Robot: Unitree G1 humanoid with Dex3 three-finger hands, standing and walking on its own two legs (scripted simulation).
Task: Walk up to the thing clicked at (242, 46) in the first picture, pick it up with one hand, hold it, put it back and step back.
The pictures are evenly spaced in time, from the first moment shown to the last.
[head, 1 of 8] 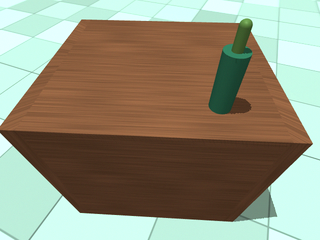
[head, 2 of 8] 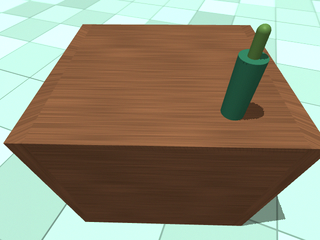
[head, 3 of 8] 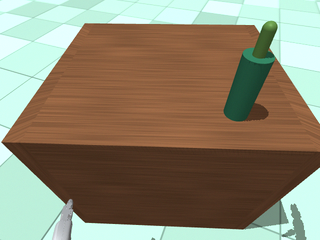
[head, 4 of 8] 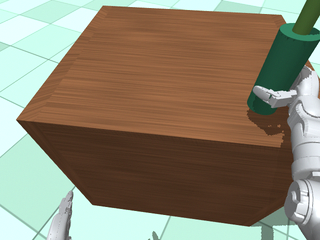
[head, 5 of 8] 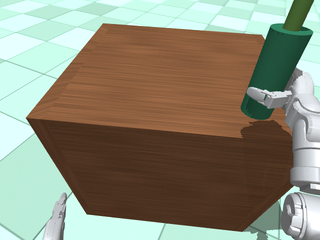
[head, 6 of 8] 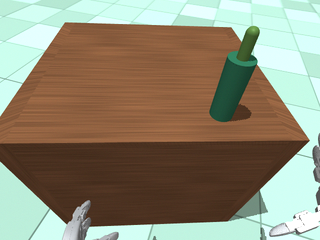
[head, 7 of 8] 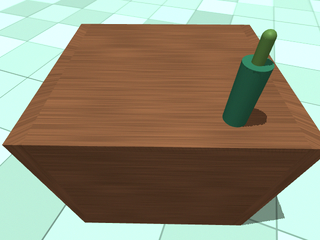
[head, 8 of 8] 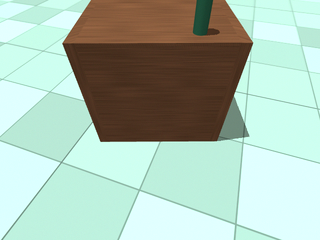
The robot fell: no
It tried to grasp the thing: yes
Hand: right
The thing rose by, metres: 0.21
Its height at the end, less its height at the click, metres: +0.00
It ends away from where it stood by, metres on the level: 0.03
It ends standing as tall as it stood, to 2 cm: yes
